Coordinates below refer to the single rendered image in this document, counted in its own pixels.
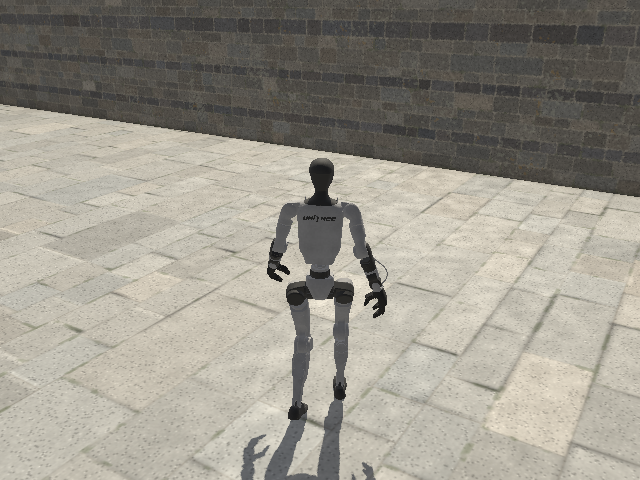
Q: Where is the robot right hand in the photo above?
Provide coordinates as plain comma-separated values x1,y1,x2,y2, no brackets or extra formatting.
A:
364,288,387,318

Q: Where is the robot left hand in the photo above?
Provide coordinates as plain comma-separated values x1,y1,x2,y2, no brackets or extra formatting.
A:
267,264,290,282

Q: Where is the robot left thigh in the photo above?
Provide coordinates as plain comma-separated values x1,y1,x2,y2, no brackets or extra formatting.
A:
286,280,313,353

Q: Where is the robot right foot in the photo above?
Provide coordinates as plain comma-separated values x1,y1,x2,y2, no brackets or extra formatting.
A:
333,376,347,400

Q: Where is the robot left forearm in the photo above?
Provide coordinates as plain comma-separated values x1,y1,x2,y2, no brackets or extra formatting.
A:
268,238,283,269

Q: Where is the robot left upper arm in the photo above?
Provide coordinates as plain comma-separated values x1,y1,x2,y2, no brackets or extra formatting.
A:
272,200,301,253

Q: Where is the robot right upper arm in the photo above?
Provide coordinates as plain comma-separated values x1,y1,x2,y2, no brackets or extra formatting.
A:
341,202,369,259

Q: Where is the robot right forearm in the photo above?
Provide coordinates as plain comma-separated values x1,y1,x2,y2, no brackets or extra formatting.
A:
360,243,384,292

